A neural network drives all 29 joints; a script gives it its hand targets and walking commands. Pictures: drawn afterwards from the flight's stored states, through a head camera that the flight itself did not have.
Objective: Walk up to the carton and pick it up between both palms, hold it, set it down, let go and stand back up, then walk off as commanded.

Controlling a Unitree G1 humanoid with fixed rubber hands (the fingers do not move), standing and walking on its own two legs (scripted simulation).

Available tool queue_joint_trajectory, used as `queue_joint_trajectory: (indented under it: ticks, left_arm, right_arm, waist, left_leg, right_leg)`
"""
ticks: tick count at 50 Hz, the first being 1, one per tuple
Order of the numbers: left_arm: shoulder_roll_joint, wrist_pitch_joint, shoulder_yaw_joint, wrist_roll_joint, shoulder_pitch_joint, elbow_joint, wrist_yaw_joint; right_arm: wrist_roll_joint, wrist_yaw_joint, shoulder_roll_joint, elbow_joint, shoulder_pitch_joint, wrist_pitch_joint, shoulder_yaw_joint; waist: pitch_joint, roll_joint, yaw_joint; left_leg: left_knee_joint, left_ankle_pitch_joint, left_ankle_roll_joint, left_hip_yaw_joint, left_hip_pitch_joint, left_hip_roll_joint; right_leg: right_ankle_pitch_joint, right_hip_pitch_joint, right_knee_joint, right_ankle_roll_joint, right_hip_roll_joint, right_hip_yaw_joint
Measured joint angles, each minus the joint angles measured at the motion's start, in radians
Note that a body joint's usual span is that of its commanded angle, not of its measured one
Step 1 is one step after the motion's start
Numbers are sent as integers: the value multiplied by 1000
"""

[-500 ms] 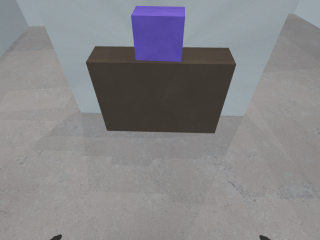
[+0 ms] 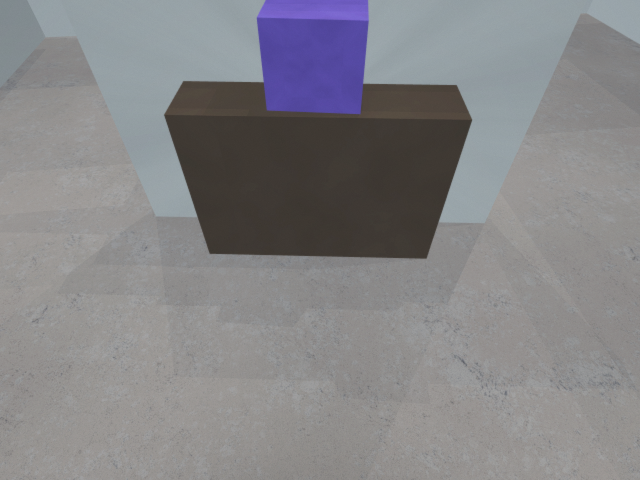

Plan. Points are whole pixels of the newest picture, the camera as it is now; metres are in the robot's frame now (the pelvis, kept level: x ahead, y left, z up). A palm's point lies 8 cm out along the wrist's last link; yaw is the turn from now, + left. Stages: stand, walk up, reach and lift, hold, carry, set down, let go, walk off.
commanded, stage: walk off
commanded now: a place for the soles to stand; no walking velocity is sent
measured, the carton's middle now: (315, 57) +1.22 +0.00 +0.00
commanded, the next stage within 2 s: stand in 0.76 s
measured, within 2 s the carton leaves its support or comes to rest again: neither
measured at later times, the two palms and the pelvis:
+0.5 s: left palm out of the picture +0.14 +0.29 -0.11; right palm out of the picture +0.12 -0.29 -0.11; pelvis +0.03 +0.00 +0.01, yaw -1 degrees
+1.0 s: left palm out of the picture +0.12 +0.28 -0.11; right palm out of the picture +0.09 -0.28 -0.12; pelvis +0.03 +0.00 +0.01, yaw -1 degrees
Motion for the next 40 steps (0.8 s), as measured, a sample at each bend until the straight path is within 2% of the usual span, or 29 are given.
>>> queue_joint_trajectory:
  ticks: [13,29,40]
  left_arm:
    - [-2,-11,4,1,-28,43,5]
    - [2,-12,2,-1,-54,47,14]
    - [-6,-10,-1,4,-47,58,15]
  right_arm:
    - [7,-13,-5,16,-47,-10,0]
    - [8,-10,2,51,-57,-11,-3]
    - [10,-10,11,74,-47,-8,-2]
  waist:
    - [-13,3,16]
    - [-17,-18,2]
    - [-15,-8,-4]
  left_leg:
    - [-32,-15,-1,0,25,4]
    - [-75,-11,1,15,54,8]
    - [-80,-7,1,19,65,10]
  right_leg:
    - [-13,27,-37,-3,1,-3]
    - [-4,50,-79,-3,2,9]
    - [1,59,-83,-2,3,14]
